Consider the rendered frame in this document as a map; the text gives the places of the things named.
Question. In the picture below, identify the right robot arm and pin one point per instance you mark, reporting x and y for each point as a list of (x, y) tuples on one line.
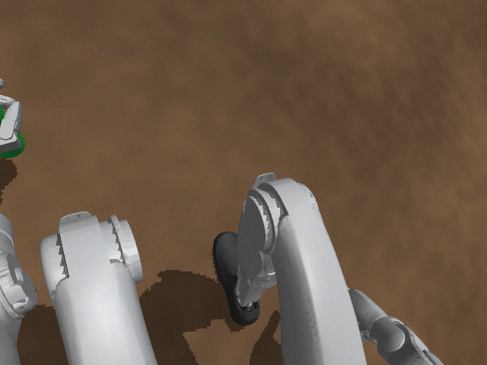
[(399, 345)]

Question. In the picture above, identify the right robot foot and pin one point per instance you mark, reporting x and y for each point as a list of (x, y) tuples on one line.
[(226, 263)]

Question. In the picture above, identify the can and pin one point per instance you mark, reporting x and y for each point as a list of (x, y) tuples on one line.
[(16, 152)]

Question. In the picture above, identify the right robot hand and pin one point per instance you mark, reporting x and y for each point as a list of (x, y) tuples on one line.
[(367, 312)]

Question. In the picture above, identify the left robot hand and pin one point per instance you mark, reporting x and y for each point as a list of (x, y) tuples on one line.
[(11, 124)]

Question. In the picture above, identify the left robot arm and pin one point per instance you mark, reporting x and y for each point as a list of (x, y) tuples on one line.
[(18, 295)]

